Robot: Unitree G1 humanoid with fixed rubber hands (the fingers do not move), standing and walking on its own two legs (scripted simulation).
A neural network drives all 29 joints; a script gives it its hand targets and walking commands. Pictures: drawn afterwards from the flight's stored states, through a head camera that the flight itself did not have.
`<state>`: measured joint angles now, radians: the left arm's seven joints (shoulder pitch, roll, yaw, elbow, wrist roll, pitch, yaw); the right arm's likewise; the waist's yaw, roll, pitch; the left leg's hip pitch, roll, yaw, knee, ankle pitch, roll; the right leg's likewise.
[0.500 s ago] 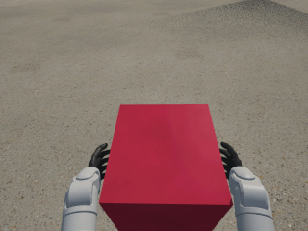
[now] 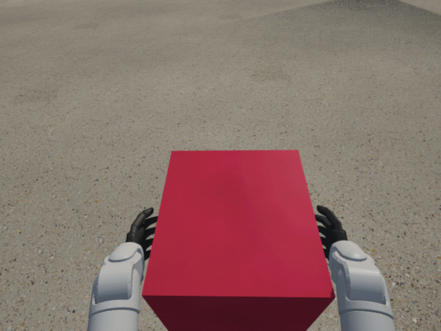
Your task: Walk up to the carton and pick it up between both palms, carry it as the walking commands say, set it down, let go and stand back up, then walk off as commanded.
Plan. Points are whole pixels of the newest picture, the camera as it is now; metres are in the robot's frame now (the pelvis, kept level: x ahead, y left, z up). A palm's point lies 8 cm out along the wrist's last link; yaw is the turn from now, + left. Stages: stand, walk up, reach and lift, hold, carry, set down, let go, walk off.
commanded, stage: hold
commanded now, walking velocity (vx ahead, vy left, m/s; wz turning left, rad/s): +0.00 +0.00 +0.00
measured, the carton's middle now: (234, 245) +0.32 +0.00 -0.02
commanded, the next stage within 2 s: carry in 0.76 s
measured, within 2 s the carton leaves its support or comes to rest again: neither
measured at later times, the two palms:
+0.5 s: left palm (135, 250) +0.27 +0.18 +0.04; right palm (335, 247) +0.28 -0.17 +0.04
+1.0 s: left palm (120, 245) +0.28 +0.21 +0.05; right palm (321, 237) +0.29 -0.15 +0.06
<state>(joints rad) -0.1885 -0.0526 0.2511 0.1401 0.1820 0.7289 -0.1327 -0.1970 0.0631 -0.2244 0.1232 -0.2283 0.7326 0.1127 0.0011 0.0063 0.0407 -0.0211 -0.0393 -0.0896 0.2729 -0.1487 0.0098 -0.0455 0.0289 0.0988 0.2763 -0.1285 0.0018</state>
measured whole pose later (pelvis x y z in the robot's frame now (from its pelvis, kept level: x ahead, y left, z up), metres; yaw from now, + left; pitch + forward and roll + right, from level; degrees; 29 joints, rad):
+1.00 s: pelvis +0.00 +0.02 -0.02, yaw +1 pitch +1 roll +0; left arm -0.18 -0.03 0.20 -0.04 0.09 0.91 -0.04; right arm -0.20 0.00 -0.15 -0.02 -0.12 0.90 0.05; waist 0.00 -0.02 -0.10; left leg -0.27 -0.04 0.02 0.52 -0.25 0.04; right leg -0.30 -0.01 0.09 0.54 -0.25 0.04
